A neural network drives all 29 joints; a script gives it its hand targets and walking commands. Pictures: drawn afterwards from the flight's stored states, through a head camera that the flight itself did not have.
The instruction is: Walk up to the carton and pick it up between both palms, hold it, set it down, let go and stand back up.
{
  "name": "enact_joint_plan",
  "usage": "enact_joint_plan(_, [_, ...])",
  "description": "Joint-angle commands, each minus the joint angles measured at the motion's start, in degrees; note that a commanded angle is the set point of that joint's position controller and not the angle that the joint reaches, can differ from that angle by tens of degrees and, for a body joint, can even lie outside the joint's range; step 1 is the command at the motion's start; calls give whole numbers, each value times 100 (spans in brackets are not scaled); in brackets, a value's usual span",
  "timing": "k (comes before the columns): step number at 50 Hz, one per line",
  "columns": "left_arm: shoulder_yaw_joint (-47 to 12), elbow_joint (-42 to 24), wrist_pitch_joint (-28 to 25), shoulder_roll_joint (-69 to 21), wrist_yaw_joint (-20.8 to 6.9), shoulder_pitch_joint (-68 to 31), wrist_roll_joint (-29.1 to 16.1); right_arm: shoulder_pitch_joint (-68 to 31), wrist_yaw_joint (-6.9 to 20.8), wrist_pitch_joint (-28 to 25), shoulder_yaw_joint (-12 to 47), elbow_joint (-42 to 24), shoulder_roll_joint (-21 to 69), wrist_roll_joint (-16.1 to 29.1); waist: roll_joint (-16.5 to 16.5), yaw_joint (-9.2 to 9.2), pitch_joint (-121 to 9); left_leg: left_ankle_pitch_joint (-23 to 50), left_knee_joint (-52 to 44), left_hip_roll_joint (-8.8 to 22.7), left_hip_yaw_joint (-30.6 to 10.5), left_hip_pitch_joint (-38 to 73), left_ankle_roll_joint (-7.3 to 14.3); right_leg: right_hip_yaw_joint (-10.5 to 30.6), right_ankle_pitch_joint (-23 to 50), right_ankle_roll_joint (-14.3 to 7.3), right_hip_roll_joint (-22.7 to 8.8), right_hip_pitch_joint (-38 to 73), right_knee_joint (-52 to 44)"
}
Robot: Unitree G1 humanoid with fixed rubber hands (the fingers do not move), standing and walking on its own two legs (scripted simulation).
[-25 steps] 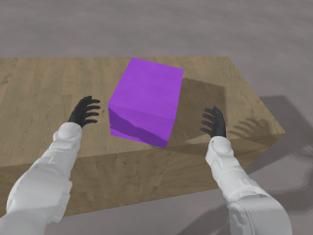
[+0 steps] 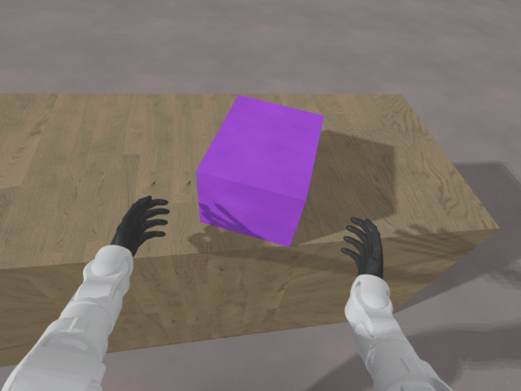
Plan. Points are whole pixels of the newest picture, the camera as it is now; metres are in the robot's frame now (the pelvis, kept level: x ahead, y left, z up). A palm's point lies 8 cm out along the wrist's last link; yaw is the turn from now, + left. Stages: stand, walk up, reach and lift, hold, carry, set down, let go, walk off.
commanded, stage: set down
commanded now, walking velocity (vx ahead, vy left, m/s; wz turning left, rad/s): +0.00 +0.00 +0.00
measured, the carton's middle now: (262, 168) +0.58 -0.05 -0.03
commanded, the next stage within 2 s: let go in 2.00 s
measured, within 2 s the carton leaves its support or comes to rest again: neither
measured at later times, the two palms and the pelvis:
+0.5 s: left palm (108, 286) +0.32 +0.22 -0.03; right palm (369, 303) +0.27 -0.19 -0.02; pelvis +0.01 +0.00 +0.00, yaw +0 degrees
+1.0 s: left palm (101, 316) +0.28 +0.23 -0.04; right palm (369, 311) +0.26 -0.19 -0.03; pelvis +0.02 -0.01 +0.01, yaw +1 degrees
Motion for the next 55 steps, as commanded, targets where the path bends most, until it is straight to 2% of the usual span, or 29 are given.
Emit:
enact_joint_plan(1, [732, -1775, -261, 786, -41, -1486, 166, -972, -113, -473, 487, -1616, -72, 294, 1095, 590, -2369, 881, -234, -231, 25, 2521, -411, -204, 161, -449, 175, 1263, 310])
enact_joint_plan(15, [774, -2605, -401, 1014, -158, -112, 8, 242, -114, -739, 628, -2222, 35, 284, 859, 724, -1690, 622, -310, -209, 3, 2343, -363, -67, -181, -459, 102, 1534, 278])
enact_joint_plan(25, [655, -3018, -429, 1162, -201, 555, -114, 765, -35, -715, 689, -2392, -92, 266, 946, 735, -1344, 499, -411, -102, -95, 2378, -437, 1, -433, -502, 78, 1684, 285])
enact_joint_plan(42, [556, -3642, 376, 719, -7, 1601, 256, 1202, 469, -423, 480, -2162, -789, 44, 1238, 847, -814, 1649, -686, 60, -112, 3122, -746, -169, -434, -573, 260, 2092, -46])
enact_joint_plan(47, [563, -3814, 585, 580, 62, 1866, 346, 1379, 606, -296, 314, -2188, -859, -117, 1240, 840, -658, 1905, -808, 64, -86, 3334, -779, -225, -320, -565, 297, 2191, -163])
enact_joint_plan(52, [613, -3880, 792, 445, 143, 2108, 506, 1494, 739, -139, 198, -2116, -904, -264, 1210, 878, -421, 1888, -957, 34, -18, 3409, -771, -255, -288, -554, 322, 2277, -249])
enact_joint_plan(55, [651, -3886, 882, 406, 175, 2297, 584, 1629, 785, -53, 165, -2142, -871, -338, 1086, 898, -267, 1777, -1035, -26, 69, 3394, -721, -255, -209, -526, 315, 2371, -303])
